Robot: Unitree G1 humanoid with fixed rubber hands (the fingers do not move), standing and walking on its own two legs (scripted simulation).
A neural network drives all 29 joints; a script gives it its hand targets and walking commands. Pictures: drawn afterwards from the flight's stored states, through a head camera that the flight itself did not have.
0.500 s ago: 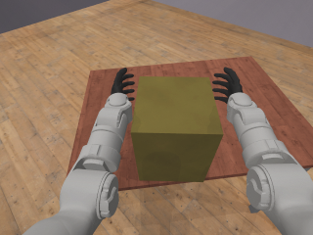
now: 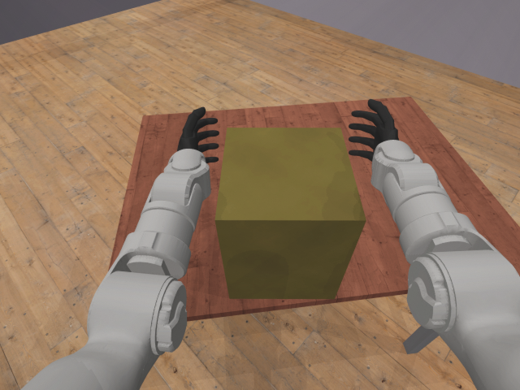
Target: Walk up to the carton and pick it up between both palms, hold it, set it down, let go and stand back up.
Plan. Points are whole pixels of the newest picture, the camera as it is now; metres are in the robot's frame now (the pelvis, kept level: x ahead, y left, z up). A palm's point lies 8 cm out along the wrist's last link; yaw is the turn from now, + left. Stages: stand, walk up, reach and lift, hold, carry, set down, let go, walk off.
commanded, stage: set down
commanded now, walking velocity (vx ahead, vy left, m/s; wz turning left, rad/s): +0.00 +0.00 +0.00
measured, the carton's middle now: (282, 216) +0.44 -0.04 +0.01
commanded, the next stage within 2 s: none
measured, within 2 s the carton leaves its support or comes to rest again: neither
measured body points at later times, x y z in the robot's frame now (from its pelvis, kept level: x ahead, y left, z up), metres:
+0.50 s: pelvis -0.01 +0.00 +0.00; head +0.03 +0.01 +0.44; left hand +0.47 +0.11 +0.13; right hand +0.44 -0.19 +0.13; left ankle -0.01 +0.11 -0.75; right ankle +0.01 -0.09 -0.75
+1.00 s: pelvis -0.01 +0.00 +0.00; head +0.03 +0.00 +0.44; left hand +0.46 +0.11 +0.12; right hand +0.43 -0.19 +0.10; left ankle -0.01 +0.11 -0.75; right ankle +0.01 -0.09 -0.75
